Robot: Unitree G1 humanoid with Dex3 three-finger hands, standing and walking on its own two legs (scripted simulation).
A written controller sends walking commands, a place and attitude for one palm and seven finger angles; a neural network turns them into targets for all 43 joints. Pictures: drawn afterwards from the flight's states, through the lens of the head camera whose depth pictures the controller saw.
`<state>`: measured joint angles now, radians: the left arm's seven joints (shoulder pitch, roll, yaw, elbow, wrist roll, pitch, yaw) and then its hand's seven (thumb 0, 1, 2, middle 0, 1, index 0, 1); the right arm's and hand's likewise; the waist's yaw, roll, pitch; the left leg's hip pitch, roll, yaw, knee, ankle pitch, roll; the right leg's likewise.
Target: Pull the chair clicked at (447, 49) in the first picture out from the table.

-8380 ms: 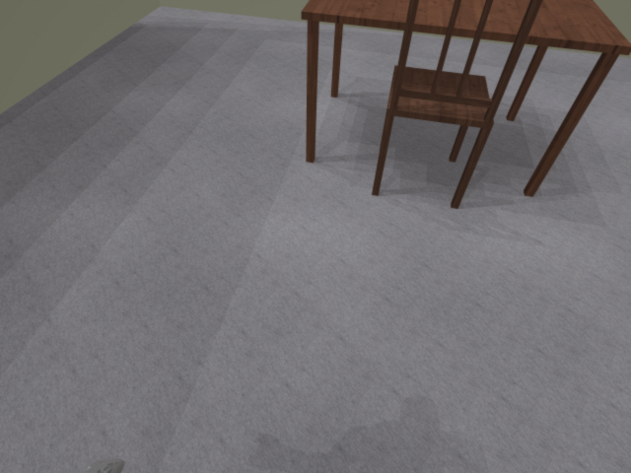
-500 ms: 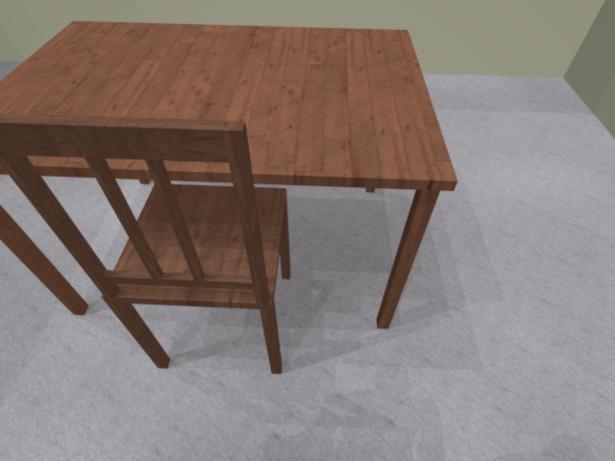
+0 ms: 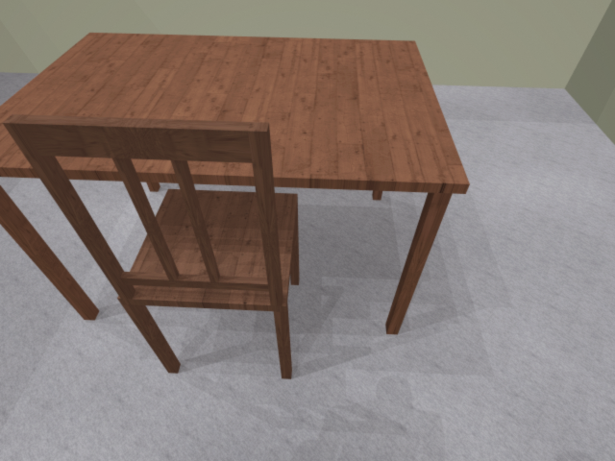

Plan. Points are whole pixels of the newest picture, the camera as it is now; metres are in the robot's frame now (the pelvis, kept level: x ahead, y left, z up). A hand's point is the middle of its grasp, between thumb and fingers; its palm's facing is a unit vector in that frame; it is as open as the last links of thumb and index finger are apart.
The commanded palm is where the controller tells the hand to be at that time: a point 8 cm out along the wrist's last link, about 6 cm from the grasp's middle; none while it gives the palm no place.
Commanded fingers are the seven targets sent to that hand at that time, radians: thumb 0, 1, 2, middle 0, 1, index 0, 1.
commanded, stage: look again from close up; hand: left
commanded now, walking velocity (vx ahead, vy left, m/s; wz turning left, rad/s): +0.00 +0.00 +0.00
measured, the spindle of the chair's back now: (151, 226) +0.53 +0.34 -0.05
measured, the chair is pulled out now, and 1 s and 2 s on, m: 0.00 0.00 0.00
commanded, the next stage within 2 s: none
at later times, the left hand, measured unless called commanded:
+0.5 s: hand out of the picture -0.02 +0.18 -0.17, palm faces +0.03 -0.99 -0.16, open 7.4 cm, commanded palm none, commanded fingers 0.00 0.90 0.90 -0.20 -0.30 -0.20 -0.30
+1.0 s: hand out of the picture +0.00 +0.16 -0.17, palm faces +0.03 -0.99 -0.16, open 7.4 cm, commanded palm none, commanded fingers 0.00 0.90 0.90 -0.20 -0.30 -0.20 -0.30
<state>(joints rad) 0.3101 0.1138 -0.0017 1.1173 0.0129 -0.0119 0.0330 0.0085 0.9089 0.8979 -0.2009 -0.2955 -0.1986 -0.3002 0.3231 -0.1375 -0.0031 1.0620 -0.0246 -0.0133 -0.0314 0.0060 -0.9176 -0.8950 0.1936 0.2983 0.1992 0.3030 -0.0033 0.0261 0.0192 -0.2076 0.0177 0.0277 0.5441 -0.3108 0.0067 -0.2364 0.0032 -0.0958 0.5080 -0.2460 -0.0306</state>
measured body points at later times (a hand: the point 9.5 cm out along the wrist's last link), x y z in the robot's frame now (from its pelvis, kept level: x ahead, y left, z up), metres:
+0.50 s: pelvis +0.00 +0.02 +0.01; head +0.01 +0.02 +0.45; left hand -0.02 +0.23 -0.16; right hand -0.01 -0.18 -0.16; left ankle -0.01 +0.11 -0.73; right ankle +0.02 -0.10 -0.73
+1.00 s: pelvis +0.01 +0.01 +0.01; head +0.02 +0.01 +0.46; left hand +0.00 +0.22 -0.16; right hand +0.00 -0.19 -0.16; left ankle -0.01 +0.11 -0.73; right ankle +0.02 -0.10 -0.73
